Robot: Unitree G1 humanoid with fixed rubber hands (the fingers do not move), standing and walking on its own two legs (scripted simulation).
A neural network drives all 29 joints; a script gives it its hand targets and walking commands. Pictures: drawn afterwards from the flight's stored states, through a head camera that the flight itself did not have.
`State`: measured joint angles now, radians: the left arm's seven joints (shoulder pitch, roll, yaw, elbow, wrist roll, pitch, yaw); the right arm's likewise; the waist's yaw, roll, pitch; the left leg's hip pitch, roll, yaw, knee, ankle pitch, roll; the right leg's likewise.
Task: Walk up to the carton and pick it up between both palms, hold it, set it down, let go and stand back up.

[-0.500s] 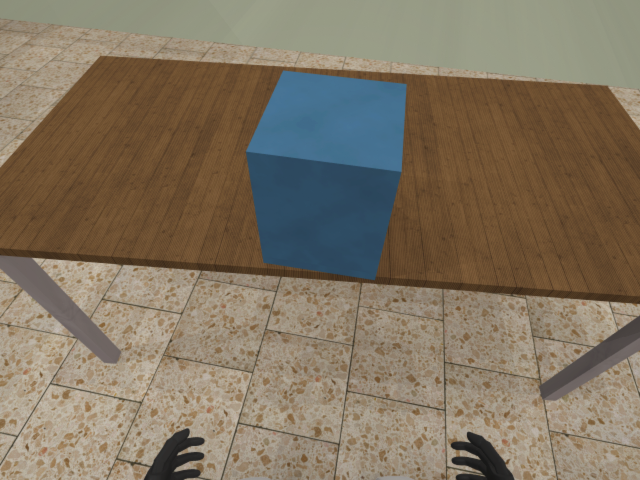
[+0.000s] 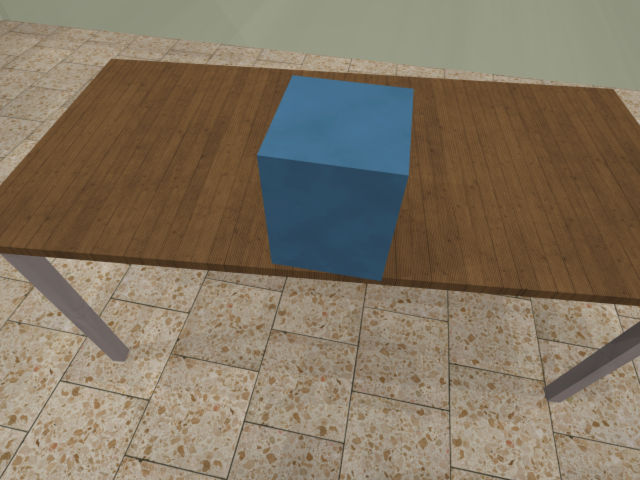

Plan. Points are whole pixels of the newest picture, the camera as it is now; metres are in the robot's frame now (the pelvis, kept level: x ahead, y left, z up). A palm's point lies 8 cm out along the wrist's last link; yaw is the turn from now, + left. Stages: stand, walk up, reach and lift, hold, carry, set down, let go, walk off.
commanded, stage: stand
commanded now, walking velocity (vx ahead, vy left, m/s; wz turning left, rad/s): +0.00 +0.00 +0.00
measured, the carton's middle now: (338, 181) +0.55 -0.02 +0.02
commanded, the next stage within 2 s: walk up in 0.86 s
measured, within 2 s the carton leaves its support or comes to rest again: neither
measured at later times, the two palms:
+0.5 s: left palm out of the picture +0.00 +0.21 -0.14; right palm out of the picture -0.01 -0.22 -0.14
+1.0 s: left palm out of the picture -0.03 +0.20 -0.14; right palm out of the picture -0.03 -0.20 -0.14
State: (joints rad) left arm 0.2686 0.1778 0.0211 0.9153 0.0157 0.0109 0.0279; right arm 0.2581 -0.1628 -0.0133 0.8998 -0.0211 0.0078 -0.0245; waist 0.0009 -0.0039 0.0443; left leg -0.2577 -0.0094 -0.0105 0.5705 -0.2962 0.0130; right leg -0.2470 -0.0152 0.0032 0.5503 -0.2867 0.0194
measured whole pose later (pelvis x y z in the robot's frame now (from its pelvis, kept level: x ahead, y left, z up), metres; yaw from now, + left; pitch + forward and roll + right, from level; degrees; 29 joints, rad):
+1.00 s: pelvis -0.01 +0.00 +0.01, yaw -1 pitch -2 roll +0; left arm 0.29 0.11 -0.01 1.16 0.01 0.01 0.04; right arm 0.30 -0.11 0.00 1.13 -0.01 0.00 -0.04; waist 0.00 -0.01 0.03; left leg -0.20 -0.01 0.00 0.47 -0.23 0.01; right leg -0.21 -0.02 0.02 0.47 -0.23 0.02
